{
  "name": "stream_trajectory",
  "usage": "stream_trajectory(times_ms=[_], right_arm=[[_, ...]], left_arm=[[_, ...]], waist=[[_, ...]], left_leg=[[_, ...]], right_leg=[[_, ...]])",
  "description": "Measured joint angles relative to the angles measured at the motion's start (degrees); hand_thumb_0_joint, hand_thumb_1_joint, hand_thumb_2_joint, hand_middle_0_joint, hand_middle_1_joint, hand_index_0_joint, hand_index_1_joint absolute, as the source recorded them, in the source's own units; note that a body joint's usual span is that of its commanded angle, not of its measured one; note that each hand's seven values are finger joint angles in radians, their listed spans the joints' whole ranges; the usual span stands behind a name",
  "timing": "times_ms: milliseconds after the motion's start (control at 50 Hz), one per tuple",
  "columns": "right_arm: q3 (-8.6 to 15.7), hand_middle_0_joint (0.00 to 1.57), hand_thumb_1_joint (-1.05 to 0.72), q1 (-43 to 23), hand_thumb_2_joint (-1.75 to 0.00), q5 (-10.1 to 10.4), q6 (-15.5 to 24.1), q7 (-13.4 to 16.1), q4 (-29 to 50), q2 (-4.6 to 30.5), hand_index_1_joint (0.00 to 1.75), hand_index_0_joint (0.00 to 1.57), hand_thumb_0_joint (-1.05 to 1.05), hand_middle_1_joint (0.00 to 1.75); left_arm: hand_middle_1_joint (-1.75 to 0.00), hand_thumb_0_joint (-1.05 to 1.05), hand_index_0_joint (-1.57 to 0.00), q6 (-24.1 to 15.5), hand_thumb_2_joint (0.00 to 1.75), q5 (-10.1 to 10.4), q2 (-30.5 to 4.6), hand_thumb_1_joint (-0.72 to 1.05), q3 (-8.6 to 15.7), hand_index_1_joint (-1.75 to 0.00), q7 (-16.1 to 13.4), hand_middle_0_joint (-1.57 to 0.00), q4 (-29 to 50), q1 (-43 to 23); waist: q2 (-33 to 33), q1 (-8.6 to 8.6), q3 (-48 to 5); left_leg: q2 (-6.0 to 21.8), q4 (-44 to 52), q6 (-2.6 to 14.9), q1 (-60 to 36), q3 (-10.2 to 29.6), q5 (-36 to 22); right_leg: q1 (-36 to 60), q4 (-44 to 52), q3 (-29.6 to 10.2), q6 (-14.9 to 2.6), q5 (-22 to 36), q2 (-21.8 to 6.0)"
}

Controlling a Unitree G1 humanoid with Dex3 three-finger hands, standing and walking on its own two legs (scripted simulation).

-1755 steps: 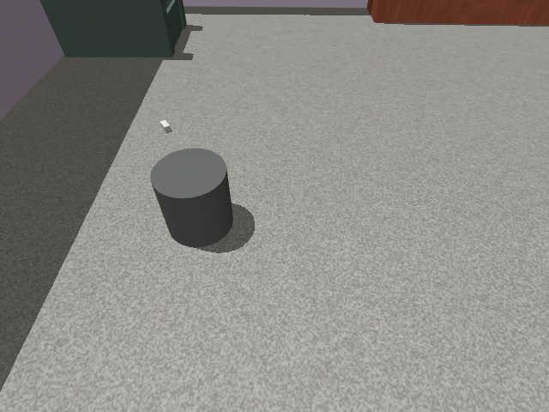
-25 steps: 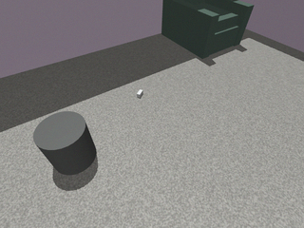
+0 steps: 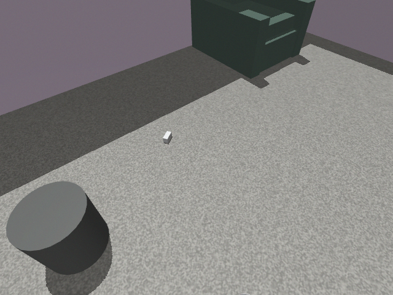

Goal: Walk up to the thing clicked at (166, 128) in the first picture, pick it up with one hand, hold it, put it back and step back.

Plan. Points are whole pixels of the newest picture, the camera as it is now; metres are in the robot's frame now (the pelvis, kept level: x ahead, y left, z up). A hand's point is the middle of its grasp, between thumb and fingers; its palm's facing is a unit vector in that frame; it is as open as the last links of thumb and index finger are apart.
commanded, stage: walk up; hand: left
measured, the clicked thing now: (167, 136) +1.27 +0.27 -0.74
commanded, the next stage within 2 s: none
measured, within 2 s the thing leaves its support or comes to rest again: neither
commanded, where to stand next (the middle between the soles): +0.84 -0.01 m, yaw +1 degrees
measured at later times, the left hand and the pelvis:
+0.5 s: hand (88, 261) +0.24 +0.29 -0.16, palm faces +0.02 -0.93 -0.35, open 7.4 cm; pelvis +0.24 +0.01 -0.01, yaw +1 degrees
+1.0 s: hand (130, 158) +0.54 +0.24 -0.11, palm faces -0.01 -0.91 -0.41, open 7.3 cm; pelvis +0.44 -0.04 +0.00, yaw +0 degrees
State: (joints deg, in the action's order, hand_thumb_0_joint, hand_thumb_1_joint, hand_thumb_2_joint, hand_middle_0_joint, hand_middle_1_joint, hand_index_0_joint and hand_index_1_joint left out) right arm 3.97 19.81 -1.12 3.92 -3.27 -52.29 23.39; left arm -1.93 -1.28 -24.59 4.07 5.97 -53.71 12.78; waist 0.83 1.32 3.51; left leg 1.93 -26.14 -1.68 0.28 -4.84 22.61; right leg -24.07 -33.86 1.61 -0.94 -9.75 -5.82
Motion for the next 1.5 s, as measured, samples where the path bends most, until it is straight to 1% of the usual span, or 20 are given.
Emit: stream_trajectory(times_ms=[60, 120, 160, 300, 420, 480, 520, 600, 720, 860, 880, 920, 980, 1020, 1240, 1320, 1340, 1380, 1440, 1500], right_arm=[[0.10, 0.20, -0.90, -0.36, -0.90, 0.24, -1.04, 0.78, -0.38, 0.70, 0.30, 0.20, 0.00, 0.30], [-0.39, 0.20, -0.90, -2.06, -0.90, 0.60, -1.77, 0.98, -0.82, 0.96, 0.30, 0.20, 0.00, 0.30], [-0.48, 0.20, -0.90, -2.94, -0.90, 0.77, -1.57, 0.64, -0.56, 1.32, 0.30, 0.20, 0.00, 0.30], [0.09, 0.20, -0.90, -4.24, -0.90, -0.40, -1.30, -0.98, 1.00, 1.55, 0.30, 0.20, 0.00, 0.30], [0.37, 0.20, -0.90, -5.41, -0.90, -0.69, -1.27, -1.38, 1.11, 1.02, 0.30, 0.20, 0.00, 0.30], [0.52, 0.20, -0.90, -6.21, -0.90, -0.97, 0.06, -1.00, 2.01, 0.62, 0.30, 0.20, 0.00, 0.30], [0.46, 0.20, -0.90, -6.85, -0.90, -0.63, 0.85, -0.51, 3.47, 0.07, 0.30, 0.20, 0.00, 0.30], [-0.80, 0.20, -0.90, -6.13, -0.90, 0.79, 1.31, 0.27, 5.12, -1.58, 0.30, 0.20, 0.00, 0.30], [-1.48, 0.20, -0.90, -3.06, -0.90, 0.52, 1.37, 0.37, 5.27, -1.13, 0.30, 0.20, 0.00, 0.30], [-0.91, 0.20, -0.90, 0.35, -0.90, 0.56, 0.34, 0.34, 4.31, 1.03, 0.30, 0.20, 0.00, 0.30], [-0.87, 0.20, -0.90, 0.91, -0.90, 0.53, 0.05, 0.42, 4.20, 1.26, 0.30, 0.20, 0.00, 0.30], [-0.66, 0.20, -0.90, 1.08, -0.90, 0.54, -0.65, 0.86, 3.44, 1.86, 0.30, 0.20, 0.00, 0.30], [-1.04, 0.20, -0.90, -0.24, -0.90, 0.61, -1.81, 1.34, 1.91, 1.69, 0.30, 0.20, 0.00, 0.30], [-1.16, 0.20, -0.90, -1.16, -0.90, 0.95, -1.85, 1.24, 1.58, 1.82, 0.30, 0.20, 0.00, 0.30], [-0.42, 0.20, -0.90, -3.33, -0.90, -0.33, -1.47, -0.90, 1.65, 0.99, 0.30, 0.20, 0.00, 0.30], [-0.09, 0.20, -0.90, -3.55, -0.90, -0.48, -0.43, -0.71, 1.50, 0.96, 0.30, 0.20, 0.00, 0.30], [-0.04, 0.20, -0.90, -3.99, -0.90, -0.60, 0.03, -0.44, 1.57, 0.62, 0.30, 0.20, 0.00, 0.30], [-0.10, 0.20, -0.90, -4.32, -0.90, -0.36, 0.90, -0.07, 2.76, 0.35, 0.30, 0.20, 0.00, 0.30], [-0.78, 0.20, -0.90, -4.06, -0.90, 0.49, 1.31, 0.55, 4.14, -0.58, 0.30, 0.20, 0.00, 0.30], [-1.50, 0.20, -0.90, -3.13, -0.90, 0.70, 1.41, 0.93, 4.61, -1.03, 0.30, 0.20, 0.00, 0.30]], left_arm=[[-0.30, 0.01, -0.21, -1.62, 0.90, 0.00, 1.18, 0.91, 0.62, -0.30, -0.99, -0.21, 1.31, -1.27], [-0.30, 0.01, -0.21, -2.41, 0.90, 0.90, 2.54, 0.91, -0.12, -0.30, -1.59, -0.21, 2.95, -1.08], [-0.30, 0.01, -0.21, -2.46, 0.90, 1.06, 3.27, 0.91, -0.61, -0.30, -1.92, -0.21, 3.34, -0.05], [-0.30, 0.01, -0.21, -2.71, 0.90, 0.72, 2.68, 0.90, -0.83, -0.30, -2.13, -0.21, 3.91, 4.83], [-0.30, 0.01, -0.21, -2.26, 0.90, 0.62, 0.48, 0.90, -0.62, -0.30, -2.18, -0.21, 4.33, 7.73], [-0.30, 0.01, -0.21, -1.33, 0.90, 0.76, -0.55, 0.90, -0.76, -0.30, -2.82, -0.21, 3.85, 8.81], [-0.30, 0.01, -0.21, -0.32, 0.90, 1.18, -0.24, 0.91, -1.00, -0.30, -3.51, -0.21, 2.80, 8.04], [-0.30, 0.01, -0.21, -0.27, 0.90, 1.52, -0.77, 0.91, -1.57, -0.30, -3.61, -0.21, 2.11, 6.61], [-0.30, 0.01, -0.20, -0.32, 0.90, 0.82, -0.56, 0.91, -1.06, -0.30, -2.12, -0.21, 3.09, 4.43], [-0.30, 0.01, -0.20, -0.50, 0.90, 0.36, 0.11, 0.91, -0.38, -0.30, -0.91, -0.21, 3.11, 1.73], [-0.30, 0.01, -0.20, -0.88, 0.90, 0.29, -0.06, 0.91, -0.27, -0.30, -0.91, -0.21, 3.29, 1.65], [-0.30, 0.01, -0.21, -1.93, 0.90, 0.12, 0.62, 0.91, 0.12, -0.30, -1.51, -0.21, 3.63, 0.76], [-0.30, 0.01, -0.21, -2.94, 0.90, 0.91, 1.49, 0.91, -0.44, -0.30, -2.21, -0.21, 5.02, 0.63], [-0.30, 0.01, -0.21, -2.96, 0.90, 1.30, 2.28, 0.91, -1.01, -0.30, -2.65, -0.21, 5.47, 1.20], [-0.30, 0.01, -0.21, -2.37, 0.90, 0.59, 0.97, 0.90, -1.31, -0.30, -2.66, -0.21, 5.64, 6.51], [-0.30, 0.01, -0.21, -1.62, 0.90, 0.71, -0.34, 0.90, -1.43, -0.30, -2.73, -0.21, 5.22, 8.10], [-0.30, 0.01, -0.21, -1.28, 0.90, 0.74, -0.68, 0.90, -1.37, -0.30, -2.97, -0.21, 4.82, 8.13], [-0.30, 0.01, -0.21, -0.33, 0.90, 0.91, -0.37, 0.91, -1.46, -0.30, -3.51, -0.21, 3.54, 7.52], [-0.30, 0.01, -0.21, 0.09, 0.90, 1.26, -0.61, 0.91, -1.92, -0.30, -3.92, -0.21, 2.60, 6.37], [-0.30, 0.01, -0.21, -0.10, 0.90, 1.41, -0.76, 0.91, -1.75, -0.30, -3.62, -0.21, 2.67, 5.34]], waist=[[-3.22, -0.48, 0.70], [-3.76, -1.78, 1.01], [-4.39, -2.22, 0.62], [-4.16, -3.18, -0.09], [-2.39, -4.35, 0.77], [0.24, -4.38, 1.18], [0.91, -3.38, 1.91], [2.70, -2.26, 2.07], [2.50, -1.42, 1.51], [0.21, 0.13, 0.58], [-0.13, 0.22, 0.24], [-2.77, 0.14, 0.74], [-3.38, -1.01, 1.16], [-4.05, -1.53, 1.16], [-3.01, -3.44, 0.33], [-1.13, -3.58, -0.01], [0.40, -3.57, 0.41], [1.06, -2.76, 0.86], [1.98, -1.85, 1.52], [2.82, -1.41, 1.74]], left_leg=[[2.80, -16.70, 2.06, 4.82, 2.73, 4.71], [0.16, -34.64, 3.53, 14.26, 5.20, 2.77], [0.39, -36.64, 3.85, 19.16, 5.01, -0.54], [3.63, -22.00, 1.51, 28.17, 3.86, -7.54], [3.70, -7.89, 2.06, 26.43, 2.07, -13.48], [1.36, -7.79, 3.24, 23.90, 0.31, -15.19], [0.97, -10.84, 3.41, 23.44, -0.16, -11.58], [0.62, -7.06, 3.27, 17.84, -1.35, -9.89], [0.37, -1.82, 3.09, 10.70, -2.23, -8.10], [0.97, -3.54, 0.84, 5.83, -2.14, -1.74], [1.35, -5.50, 0.50, 5.80, -1.90, 0.16], [3.66, -14.50, 2.09, 8.05, 0.11, 2.95], [1.06, -32.09, 3.37, 15.55, 3.61, 4.10], [0.51, -36.14, 3.57, 19.91, 4.05, 2.01], [3.40, -13.01, 1.79, 26.18, 2.99, -8.58], [1.72, -6.66, 2.41, 21.99, 1.56, -12.85], [0.70, -7.72, 2.50, 21.51, 0.64, -12.68], [0.27, -9.74, 2.81, 20.98, 0.25, -10.07], [0.23, -7.73, 3.07, 17.74, -0.11, -9.01], [-0.08, -4.66, 2.89, 14.33, -0.59, -8.91]], right_leg=[[1.89, -3.04, 2.36, 0.04, -0.93, 2.40], [4.79, -2.36, 2.68, -0.71, -3.69, 2.54], [7.59, 0.78, 3.02, -0.96, -3.71, 3.01], [15.68, 8.76, 3.87, -1.03, -5.14, 4.69], [20.43, 7.13, 4.57, 0.92, -11.57, 4.88], [18.73, -3.44, 3.34, 0.30, -17.64, 2.29], [12.90, -17.76, -0.77, -1.07, -18.66, 3.66], [2.68, -29.29, -3.73, -1.50, -14.17, 4.49], [-4.07, -17.34, -2.16, 0.49, -8.92, 0.53], [-1.12, -2.11, -0.01, -0.12, -0.86, 0.05], [0.55, -0.37, 0.36, -0.31, -0.49, 0.63], [1.68, -2.45, 1.98, 0.06, -0.89, 2.56], [3.41, -3.90, 2.28, -0.43, -4.21, 2.76], [5.79, -1.48, 2.53, -0.68, -4.24, 2.98], [14.31, 5.15, 3.98, -0.44, -7.66, 4.28], [15.31, -0.01, 4.14, 1.03, -13.55, 2.82], [14.35, -3.88, 3.31, 0.38, -15.07, 1.45], [9.92, -15.52, 0.13, -0.74, -17.21, 2.50], [3.25, -26.36, -2.44, -1.33, -15.92, 4.08], [-0.87, -24.50, -2.81, -0.68, -12.97, 2.85]])
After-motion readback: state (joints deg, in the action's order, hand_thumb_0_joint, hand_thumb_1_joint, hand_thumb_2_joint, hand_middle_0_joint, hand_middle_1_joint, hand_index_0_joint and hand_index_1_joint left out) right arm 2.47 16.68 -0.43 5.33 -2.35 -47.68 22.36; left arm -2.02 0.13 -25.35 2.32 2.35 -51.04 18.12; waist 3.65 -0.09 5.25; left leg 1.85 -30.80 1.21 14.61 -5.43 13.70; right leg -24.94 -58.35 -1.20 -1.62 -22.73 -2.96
